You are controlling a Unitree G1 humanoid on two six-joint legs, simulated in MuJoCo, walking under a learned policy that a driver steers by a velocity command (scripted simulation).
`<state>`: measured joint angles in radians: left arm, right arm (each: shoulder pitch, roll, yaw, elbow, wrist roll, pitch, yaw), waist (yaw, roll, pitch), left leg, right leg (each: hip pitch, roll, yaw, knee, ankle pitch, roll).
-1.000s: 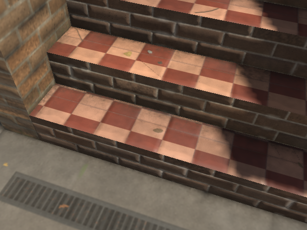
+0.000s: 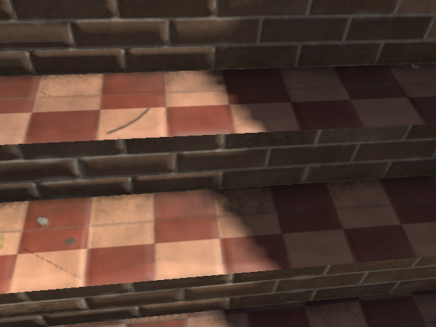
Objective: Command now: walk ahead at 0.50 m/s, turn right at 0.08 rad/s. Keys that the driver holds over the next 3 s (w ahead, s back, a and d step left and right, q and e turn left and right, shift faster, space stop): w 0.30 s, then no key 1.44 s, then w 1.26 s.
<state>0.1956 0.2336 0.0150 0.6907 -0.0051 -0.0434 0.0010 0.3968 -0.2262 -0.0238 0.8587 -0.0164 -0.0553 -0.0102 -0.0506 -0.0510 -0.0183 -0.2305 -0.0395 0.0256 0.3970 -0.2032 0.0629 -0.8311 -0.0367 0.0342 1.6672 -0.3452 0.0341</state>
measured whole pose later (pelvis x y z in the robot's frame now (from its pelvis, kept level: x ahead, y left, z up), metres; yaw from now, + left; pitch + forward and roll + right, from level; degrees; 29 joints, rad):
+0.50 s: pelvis +0.24 -0.12 +0.12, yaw +0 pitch +1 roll +0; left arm 0.20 0.21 0.00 0.86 0.03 -0.03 -0.01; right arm 0.22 -0.27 -0.03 0.88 0.03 -0.04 0.03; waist 0.00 0.04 -0.04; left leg -0.61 -0.07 -0.15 1.82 -0.24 0.07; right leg -0.65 -0.04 -0.14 1.03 -0.40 -0.06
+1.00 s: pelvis +0.37 -0.11 +0.20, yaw +0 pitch +4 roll +1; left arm 0.34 0.10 -0.02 1.04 0.02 0.04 0.07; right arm 0.14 -0.12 0.05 0.92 -0.01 0.04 -0.01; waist 0.04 0.04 -0.08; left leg -0.51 0.08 0.01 0.97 -0.19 -0.05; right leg -0.18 -0.05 -0.13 0.38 -0.26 -0.02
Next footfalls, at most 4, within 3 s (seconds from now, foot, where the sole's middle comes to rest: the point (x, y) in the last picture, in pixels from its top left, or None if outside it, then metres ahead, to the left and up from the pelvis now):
0.34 right None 0.39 -0.22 -0.58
1.02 left None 0.38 0.05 -0.58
2.40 left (176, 238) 0.58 0.08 -0.38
3.00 right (257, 101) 0.84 -0.12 -0.18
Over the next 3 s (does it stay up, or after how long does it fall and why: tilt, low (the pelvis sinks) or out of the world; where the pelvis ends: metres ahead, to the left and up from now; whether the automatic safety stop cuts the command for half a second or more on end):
stays up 0.67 -0.03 0.43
